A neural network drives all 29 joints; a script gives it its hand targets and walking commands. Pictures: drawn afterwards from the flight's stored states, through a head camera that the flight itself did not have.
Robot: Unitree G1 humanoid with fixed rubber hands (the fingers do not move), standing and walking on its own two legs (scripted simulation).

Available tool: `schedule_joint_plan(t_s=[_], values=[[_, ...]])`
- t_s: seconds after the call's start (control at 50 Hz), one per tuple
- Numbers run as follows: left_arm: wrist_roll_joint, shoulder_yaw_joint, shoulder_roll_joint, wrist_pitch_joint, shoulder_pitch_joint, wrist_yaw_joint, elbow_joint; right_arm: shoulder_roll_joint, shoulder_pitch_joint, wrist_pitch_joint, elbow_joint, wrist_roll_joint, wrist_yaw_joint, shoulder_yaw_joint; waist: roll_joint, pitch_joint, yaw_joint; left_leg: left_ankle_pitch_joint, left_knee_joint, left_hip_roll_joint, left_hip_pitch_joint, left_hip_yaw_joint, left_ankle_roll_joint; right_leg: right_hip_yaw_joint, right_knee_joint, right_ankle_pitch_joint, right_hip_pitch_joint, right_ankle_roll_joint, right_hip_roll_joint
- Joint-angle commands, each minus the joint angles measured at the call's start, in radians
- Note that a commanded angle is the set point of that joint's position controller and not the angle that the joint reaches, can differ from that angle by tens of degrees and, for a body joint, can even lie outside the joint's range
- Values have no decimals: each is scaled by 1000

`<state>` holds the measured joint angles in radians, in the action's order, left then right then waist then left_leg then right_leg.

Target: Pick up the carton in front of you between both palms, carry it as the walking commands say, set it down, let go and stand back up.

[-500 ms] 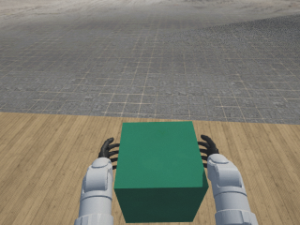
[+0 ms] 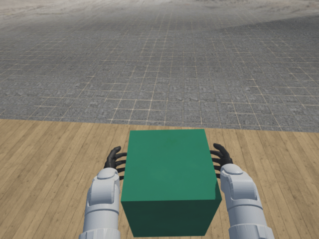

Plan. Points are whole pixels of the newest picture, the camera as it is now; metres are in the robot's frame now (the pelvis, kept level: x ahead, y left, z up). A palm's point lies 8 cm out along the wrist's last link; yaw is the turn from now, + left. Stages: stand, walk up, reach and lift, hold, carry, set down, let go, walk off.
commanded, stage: hold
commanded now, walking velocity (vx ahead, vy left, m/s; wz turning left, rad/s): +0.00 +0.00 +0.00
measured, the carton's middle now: (168, 184) +0.30 +0.00 -0.03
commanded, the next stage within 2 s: carry in 0.48 s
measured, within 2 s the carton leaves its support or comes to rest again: neither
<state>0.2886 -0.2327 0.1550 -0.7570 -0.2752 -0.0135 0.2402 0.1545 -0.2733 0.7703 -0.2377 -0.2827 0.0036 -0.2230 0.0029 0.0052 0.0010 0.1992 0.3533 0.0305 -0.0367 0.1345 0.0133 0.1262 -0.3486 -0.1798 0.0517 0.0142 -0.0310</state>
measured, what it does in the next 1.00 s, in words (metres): walks ahead: right foot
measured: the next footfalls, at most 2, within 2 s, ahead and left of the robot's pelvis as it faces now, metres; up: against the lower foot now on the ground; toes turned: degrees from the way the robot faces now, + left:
right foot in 0.90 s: +0.16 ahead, -0.09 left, +0.00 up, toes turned -8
left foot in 1.22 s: +0.43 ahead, +0.15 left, +0.00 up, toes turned +13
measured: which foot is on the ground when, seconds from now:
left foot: down 0.00-0.90, up 0.92-1.00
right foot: down 0.00-0.70, up 0.72-0.88, down 0.90-1.00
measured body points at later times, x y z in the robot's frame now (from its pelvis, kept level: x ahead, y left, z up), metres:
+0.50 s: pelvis +0.00 +0.00 +0.00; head -0.05 +0.00 +0.45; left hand +0.30 +0.15 +0.04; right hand +0.30 -0.15 +0.04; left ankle +0.01 +0.13 -0.75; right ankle +0.02 -0.13 -0.75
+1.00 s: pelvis +0.15 +0.01 -0.01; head +0.13 +0.01 +0.44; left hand +0.41 +0.17 +0.07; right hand +0.41 -0.14 +0.07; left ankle +0.05 +0.12 -0.70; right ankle +0.12 -0.08 -0.75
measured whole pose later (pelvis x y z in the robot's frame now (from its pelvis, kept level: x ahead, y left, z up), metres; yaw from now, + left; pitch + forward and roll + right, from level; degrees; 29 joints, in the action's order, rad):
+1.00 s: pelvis +0.15 +0.01 -0.01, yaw +3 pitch +6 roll -1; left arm 0.09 -0.04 0.13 -1.15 -0.06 0.11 -0.38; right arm 0.13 -0.03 1.18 0.43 -0.07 -0.11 -0.09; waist 0.01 -0.17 -0.01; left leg 0.50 0.89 -0.06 -0.39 -0.08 -0.01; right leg -0.20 -0.44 -0.28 0.27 -0.04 0.02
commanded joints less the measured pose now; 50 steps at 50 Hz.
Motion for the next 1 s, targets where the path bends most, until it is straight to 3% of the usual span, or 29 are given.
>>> schedule_joint_plan(t_s=[0.0,0.44,0.46,0.5,0.52,0.54,0.58,0.6,0.64,0.66,0.68,0.7,0.72,0.74,0.76,0.8,0.84,0.86,0.88,0.9,0.92,0.94,0.96,0.98], values=[[-271,542,917,26,-470,-238,-31,923,-479,-36,47,275,239,544,3,-226,-1,-193,-54,66,7,-69,8,-65,38,182,-83,7,-67],[-268,536,916,28,-486,-239,-21,923,-497,-36,40,271,241,540,-1,-209,0,-136,-56,66,-7,-70,4,-65,39,128,-66,5,-66],[-280,549,925,26,-495,-237,-27,925,-512,-36,39,277,240,546,-5,-193,-1,27,24,-100,-138,-34,-13,-35,-36,-25,70,-13,111],[-294,569,925,24,-494,-228,-64,929,-521,-34,84,297,234,573,-17,-196,1,407,0,-74,-212,-9,-22,7,25,-445,153,-27,104],[-307,592,930,19,-510,-221,-101,933,-534,-28,114,312,229,599,-29,-182,1,495,23,-65,-256,-21,-24,21,34,-548,179,-39,109],[-318,612,932,11,-517,-214,-135,934,-547,-21,143,325,223,623,-45,-180,3,444,73,-62,-284,-48,-22,39,38,-530,176,-52,132],[-345,651,925,-16,-490,-195,-193,939,-542,5,207,360,211,678,-119,-259,9,225,208,-26,-290,-152,-9,95,82,-445,128,-88,198],[-360,679,925,-37,-473,-183,-226,938,-532,25,243,382,203,707,-152,-286,6,194,209,-12,-290,-186,-10,118,91,-442,116,-108,225],[-382,723,906,-91,-469,-158,-311,922,-535,74,317,417,184,748,-134,-301,1,224,112,-8,-209,-211,-18,60,65,-485,185,-106,214],[-394,736,889,-119,-474,-147,-345,906,-543,101,345,426,174,755,-97,-288,0,248,56,-32,-142,-184,-22,5,8,-489,259,-85,185],[-407,752,877,-150,-469,-137,-377,889,-512,131,359,434,160,759,15,-266,-6,343,-27,-128,-83,-43,-49,-90,-129,-437,361,-48,127],[-421,764,864,-181,-469,-126,-407,865,-467,160,369,435,144,756,213,-251,-17,437,-139,-278,-4,195,-110,-213,-368,-334,498,-3,61],[-438,780,843,-211,-464,-117,-437,847,-422,186,388,432,127,752,271,-190,-22,346,-174,-370,64,334,-174,-239,-395,-341,652,2,48],[-464,804,837,-237,-469,-110,-469,835,-400,212,428,433,110,750,226,-176,-27,198,-161,-382,80,324,-210,-217,-390,-362,677,-7,76],[-494,826,842,-260,-455,-102,-493,828,-382,237,473,439,93,756,173,-204,-26,84,-135,-367,94,260,-212,-218,-335,-353,647,-14,78],[-523,852,843,-298,-388,-85,-551,824,-340,279,563,462,69,785,151,-284,-28,-86,-77,-304,107,99,-175,-279,-218,-221,524,-12,31],[-528,856,847,-331,-293,-67,-602,830,-278,317,630,485,59,806,153,-335,-14,-83,12,-234,13,-60,-125,-349,-35,-73,283,-8,0],[-527,853,852,-348,-259,-60,-632,832,-236,334,655,494,57,814,114,-363,-13,-41,83,-203,-125,-123,-93,-338,19,-22,64,-13,17],[-525,844,851,-366,-205,-52,-651,824,-218,352,682,505,56,822,52,-400,2,20,209,-173,-315,-176,-58,-221,31,-47,-177,-40,119],[-511,830,838,-378,-159,-43,-666,820,-225,375,729,523,58,834,-197,-401,24,178,460,-92,-578,-283,-14,129,98,-164,-318,-131,357],[-497,813,841,-388,-151,-35,-672,812,-270,395,770,550,61,854,-284,-342,29,334,567,-61,-767,-248,-23,343,114,-85,-359,-243,481],[-497,809,856,-400,-145,-31,-712,828,-271,408,790,575,67,869,-195,-293,30,377,642,-110,-820,-186,-35,345,115,-10,-316,-278,504],[-506,811,868,-412,-154,-29,-750,840,-261,416,801,591,71,871,-114,-277,29,354,668,-137,-821,-174,-38,269,115,60,-277,-258,475],[-520,820,867,-420,-192,-27,-782,845,-268,420,805,599,70,870,-78,-282,29,310,621,-153,-808,-177,-34,191,137,31,-254,-231,447]])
